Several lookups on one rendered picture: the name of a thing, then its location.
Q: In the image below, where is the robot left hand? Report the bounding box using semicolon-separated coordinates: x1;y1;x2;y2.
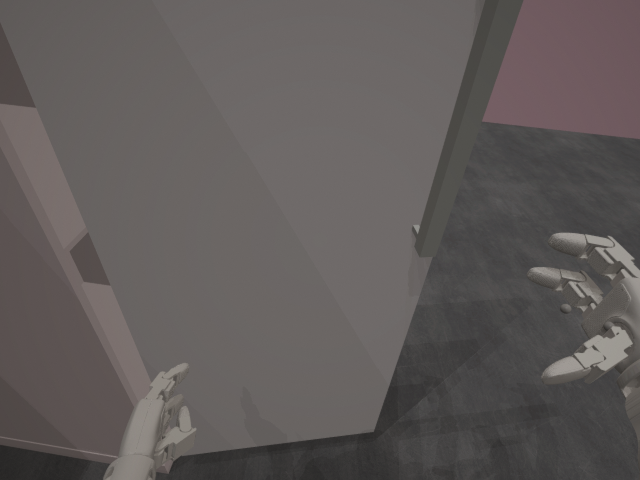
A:
118;363;196;469

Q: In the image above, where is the robot left forearm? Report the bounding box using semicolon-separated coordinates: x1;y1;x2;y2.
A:
103;454;156;480

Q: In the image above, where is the fridge door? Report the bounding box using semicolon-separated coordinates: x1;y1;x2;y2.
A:
0;0;485;456

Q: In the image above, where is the robot right hand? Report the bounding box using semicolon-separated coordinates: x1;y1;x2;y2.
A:
527;233;640;385

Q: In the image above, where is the robot right forearm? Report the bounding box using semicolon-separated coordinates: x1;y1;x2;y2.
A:
616;359;640;480

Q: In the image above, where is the handle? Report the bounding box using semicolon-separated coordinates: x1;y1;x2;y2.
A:
412;0;523;258

